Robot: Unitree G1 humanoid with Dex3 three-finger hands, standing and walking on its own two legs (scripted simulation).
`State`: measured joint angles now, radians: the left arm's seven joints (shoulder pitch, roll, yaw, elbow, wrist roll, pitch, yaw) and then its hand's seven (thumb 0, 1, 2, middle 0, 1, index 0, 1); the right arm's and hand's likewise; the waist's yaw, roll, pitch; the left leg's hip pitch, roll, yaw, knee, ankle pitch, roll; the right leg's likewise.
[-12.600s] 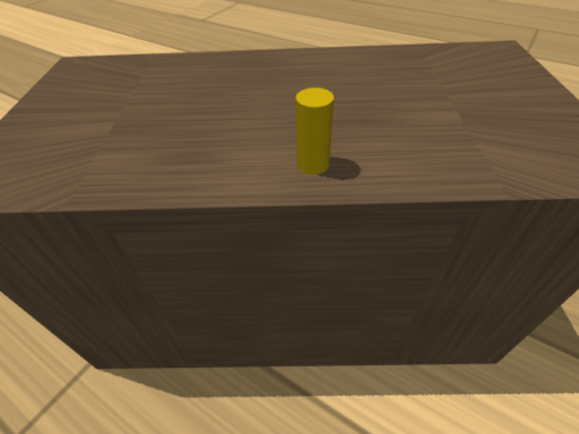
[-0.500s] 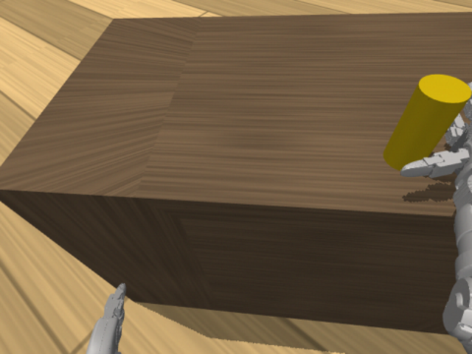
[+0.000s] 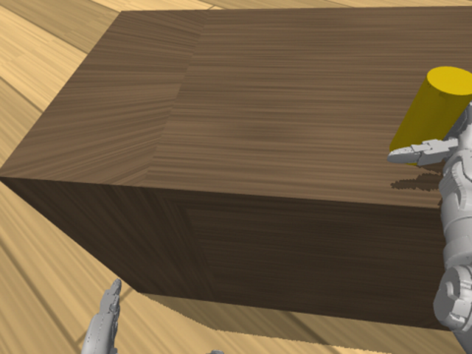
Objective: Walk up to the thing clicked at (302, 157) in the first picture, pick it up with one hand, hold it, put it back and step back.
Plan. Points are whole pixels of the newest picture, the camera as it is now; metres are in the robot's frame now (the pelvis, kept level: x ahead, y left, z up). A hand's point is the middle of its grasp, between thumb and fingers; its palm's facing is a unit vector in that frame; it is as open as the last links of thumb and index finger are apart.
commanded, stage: close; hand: right
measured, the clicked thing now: (428, 120) +0.48 -0.23 +0.14
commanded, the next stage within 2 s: settle in 0.38 s
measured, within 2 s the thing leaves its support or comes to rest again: leaves its support in 0.70 s
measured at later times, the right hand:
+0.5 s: hand (424, 128) +0.47 -0.23 +0.12, palm faces +0.24 +0.97 +0.00, open 9.2 cm
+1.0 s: hand (438, 107) +0.48 -0.23 +0.16, palm faces +0.24 +0.97 -0.02, open 8.7 cm
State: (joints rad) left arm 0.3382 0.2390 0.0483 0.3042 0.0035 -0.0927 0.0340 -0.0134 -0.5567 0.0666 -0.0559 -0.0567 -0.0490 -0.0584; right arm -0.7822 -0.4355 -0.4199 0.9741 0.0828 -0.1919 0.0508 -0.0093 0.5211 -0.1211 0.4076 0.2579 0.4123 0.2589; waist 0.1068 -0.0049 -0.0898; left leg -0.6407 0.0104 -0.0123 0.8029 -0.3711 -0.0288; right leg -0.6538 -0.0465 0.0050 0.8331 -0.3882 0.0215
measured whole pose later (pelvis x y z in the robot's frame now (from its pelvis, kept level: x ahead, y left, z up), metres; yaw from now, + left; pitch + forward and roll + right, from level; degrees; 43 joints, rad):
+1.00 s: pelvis +0.01 +0.00 +0.01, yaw +0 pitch +10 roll +1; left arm 0.32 0.24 0.04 0.38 -0.01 -0.09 0.04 -0.01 -0.55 0.07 -0.06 -0.06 -0.06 -0.06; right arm -0.80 -0.45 -0.40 0.95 0.10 -0.12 0.07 0.01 0.19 -1.03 0.78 0.94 0.82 0.92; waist 0.09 -0.02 -0.09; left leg -0.54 0.02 -0.01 0.71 -0.34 -0.03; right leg -0.56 -0.04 0.00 0.75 -0.36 0.02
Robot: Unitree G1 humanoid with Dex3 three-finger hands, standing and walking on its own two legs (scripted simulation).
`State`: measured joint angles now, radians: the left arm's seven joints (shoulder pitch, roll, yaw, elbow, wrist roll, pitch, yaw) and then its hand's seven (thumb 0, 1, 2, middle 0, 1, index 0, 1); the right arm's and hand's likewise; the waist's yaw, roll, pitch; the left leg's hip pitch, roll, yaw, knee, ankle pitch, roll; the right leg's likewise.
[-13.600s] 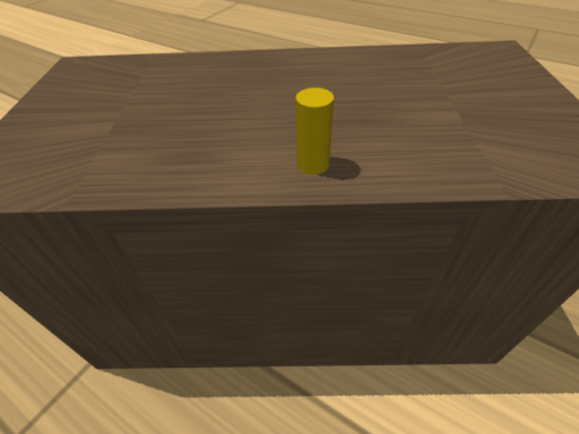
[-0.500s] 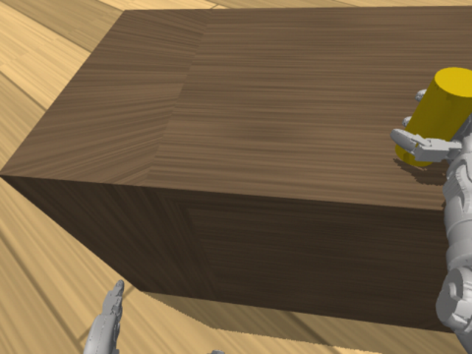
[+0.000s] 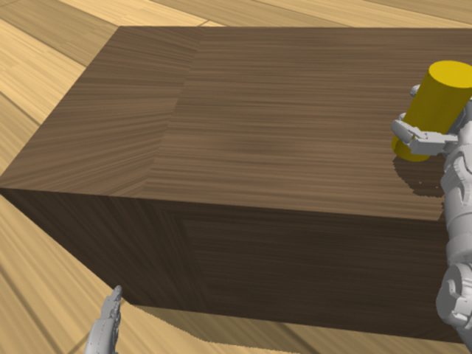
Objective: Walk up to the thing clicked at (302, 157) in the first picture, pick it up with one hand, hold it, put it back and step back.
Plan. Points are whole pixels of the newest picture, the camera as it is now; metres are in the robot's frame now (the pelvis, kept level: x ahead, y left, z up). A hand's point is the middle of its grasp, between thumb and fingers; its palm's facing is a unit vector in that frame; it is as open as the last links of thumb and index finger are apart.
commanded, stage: settle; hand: right
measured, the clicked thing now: (430, 115) +0.47 -0.23 +0.17
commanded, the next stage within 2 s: lift in 0.48 s
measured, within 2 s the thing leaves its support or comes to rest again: neither
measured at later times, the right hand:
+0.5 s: hand (426, 111) +0.47 -0.22 +0.18, palm faces +0.23 +0.97 -0.01, open 8.7 cm
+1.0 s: hand (440, 95) +0.44 -0.21 +0.23, palm faces +0.23 +0.97 -0.02, open 8.7 cm
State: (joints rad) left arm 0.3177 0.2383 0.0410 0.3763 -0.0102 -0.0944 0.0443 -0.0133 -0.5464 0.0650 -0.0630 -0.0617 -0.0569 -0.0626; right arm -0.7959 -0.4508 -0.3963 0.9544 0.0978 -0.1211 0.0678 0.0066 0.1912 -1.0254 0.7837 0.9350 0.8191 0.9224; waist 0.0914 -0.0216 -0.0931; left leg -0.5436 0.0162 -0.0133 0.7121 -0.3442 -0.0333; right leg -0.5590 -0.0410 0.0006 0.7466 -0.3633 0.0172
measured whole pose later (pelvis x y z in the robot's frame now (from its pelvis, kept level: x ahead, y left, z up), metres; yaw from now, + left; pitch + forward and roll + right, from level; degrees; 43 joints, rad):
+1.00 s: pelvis +0.00 +0.00 +0.01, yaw +0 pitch +5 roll +0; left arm 0.31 0.24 0.08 0.48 -0.03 -0.10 0.06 -0.01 -0.54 0.06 -0.05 -0.06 -0.05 -0.06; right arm -0.72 -0.36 -0.33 0.60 0.13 0.14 0.02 0.01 0.18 -1.01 0.77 0.94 0.81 0.93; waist 0.02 -0.05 -0.09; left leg -0.39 0.03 -0.02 0.61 -0.31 -0.03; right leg -0.39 -0.03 -0.01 0.62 -0.31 0.02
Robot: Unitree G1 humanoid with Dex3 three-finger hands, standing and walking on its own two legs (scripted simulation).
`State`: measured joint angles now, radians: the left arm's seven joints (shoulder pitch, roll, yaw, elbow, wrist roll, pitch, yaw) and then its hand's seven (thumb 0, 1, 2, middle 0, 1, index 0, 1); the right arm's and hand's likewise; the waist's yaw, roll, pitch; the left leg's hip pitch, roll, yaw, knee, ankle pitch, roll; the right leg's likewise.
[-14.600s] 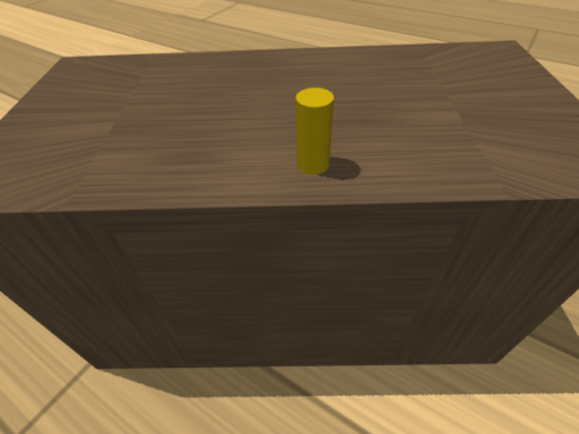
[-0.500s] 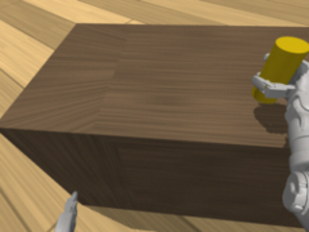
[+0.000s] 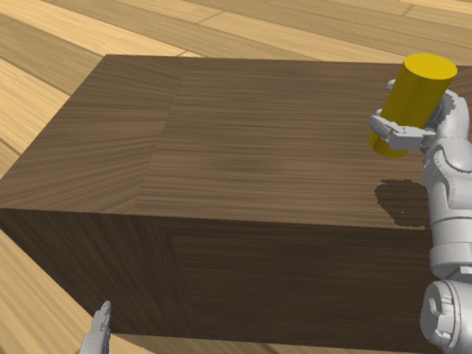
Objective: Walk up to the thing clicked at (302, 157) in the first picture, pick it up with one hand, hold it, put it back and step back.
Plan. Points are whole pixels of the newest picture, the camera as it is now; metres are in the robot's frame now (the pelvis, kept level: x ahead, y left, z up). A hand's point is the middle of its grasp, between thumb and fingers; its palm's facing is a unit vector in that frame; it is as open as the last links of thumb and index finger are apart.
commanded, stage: lift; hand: right
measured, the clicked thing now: (406, 110) +0.44 -0.21 +0.23
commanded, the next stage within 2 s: hold in 0.94 s
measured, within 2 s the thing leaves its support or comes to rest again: neither
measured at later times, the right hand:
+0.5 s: hand (423, 107) +0.36 -0.18 +0.28, palm faces +0.21 +0.98 -0.02, open 8.7 cm
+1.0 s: hand (443, 104) +0.33 -0.18 +0.31, palm faces +0.21 +0.98 -0.01, open 8.7 cm
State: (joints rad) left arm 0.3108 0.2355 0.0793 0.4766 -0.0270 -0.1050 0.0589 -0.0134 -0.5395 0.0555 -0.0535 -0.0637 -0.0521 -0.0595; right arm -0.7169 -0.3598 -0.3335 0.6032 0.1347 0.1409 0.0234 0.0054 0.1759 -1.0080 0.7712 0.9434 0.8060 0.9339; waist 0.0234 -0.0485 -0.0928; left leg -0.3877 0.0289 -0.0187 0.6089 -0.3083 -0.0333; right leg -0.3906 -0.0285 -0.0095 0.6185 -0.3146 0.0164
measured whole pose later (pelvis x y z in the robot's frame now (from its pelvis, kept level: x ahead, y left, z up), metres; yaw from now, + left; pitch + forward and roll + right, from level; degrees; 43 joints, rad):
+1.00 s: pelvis -0.02 +0.01 +0.01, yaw -2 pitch -3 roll +0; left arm 0.27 0.26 0.09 0.58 -0.04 -0.21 0.04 -0.01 -0.54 0.05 -0.04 -0.05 -0.04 -0.05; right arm -0.62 -0.31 -0.34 0.00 0.20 0.76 0.00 0.00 0.17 -1.00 0.77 0.94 0.80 0.93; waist -0.01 -0.09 -0.09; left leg -0.24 0.04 0.01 0.57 -0.28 -0.02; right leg -0.25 -0.02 0.02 0.55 -0.25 0.03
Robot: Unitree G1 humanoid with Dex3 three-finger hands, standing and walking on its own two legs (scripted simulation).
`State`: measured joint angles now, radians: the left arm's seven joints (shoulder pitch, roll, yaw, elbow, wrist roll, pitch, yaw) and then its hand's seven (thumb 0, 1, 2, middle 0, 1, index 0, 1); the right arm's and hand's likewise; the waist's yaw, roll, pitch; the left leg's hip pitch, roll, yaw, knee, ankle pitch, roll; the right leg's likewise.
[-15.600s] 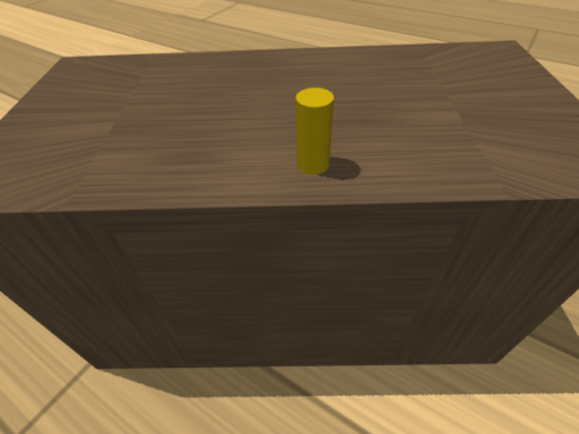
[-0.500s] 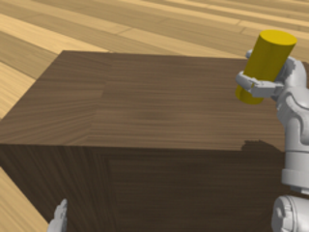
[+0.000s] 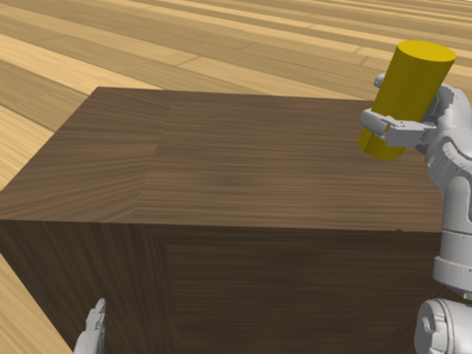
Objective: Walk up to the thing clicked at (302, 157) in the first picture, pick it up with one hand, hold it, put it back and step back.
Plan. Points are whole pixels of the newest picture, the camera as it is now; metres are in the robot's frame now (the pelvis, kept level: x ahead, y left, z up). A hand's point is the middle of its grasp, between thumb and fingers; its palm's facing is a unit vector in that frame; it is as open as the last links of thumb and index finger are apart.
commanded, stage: hold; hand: right
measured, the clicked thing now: (400, 104) +0.36 -0.18 +0.32
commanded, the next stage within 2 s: none
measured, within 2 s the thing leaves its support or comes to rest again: neither
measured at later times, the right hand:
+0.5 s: hand (400, 107) +0.34 -0.17 +0.32, palm faces +0.15 +0.99 -0.02, open 8.7 cm
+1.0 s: hand (402, 108) +0.34 -0.17 +0.32, palm faces +0.15 +0.99 -0.03, open 8.7 cm
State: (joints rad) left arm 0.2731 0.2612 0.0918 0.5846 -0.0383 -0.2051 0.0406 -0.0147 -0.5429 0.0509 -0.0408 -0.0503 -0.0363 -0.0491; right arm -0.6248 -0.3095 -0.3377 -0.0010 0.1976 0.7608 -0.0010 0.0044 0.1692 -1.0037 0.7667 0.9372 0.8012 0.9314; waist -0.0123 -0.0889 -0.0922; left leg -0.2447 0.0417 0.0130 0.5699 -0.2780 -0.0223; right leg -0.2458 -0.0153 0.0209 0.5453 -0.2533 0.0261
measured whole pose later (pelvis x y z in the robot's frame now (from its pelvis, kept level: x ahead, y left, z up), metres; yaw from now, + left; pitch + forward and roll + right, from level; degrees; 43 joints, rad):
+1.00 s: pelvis +0.00 +0.00 +0.00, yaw -1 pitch -3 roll +0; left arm 0.24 0.27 0.08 0.66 -0.04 -0.24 0.05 -0.01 -0.54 0.05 -0.05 -0.06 -0.05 -0.05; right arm -0.63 -0.33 -0.36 -0.11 0.23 0.89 0.02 0.00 0.17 -1.01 0.77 0.94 0.80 0.93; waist -0.02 -0.11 -0.11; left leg -0.24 0.04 0.02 0.58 -0.29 -0.02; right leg -0.24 -0.01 0.03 0.56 -0.26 0.03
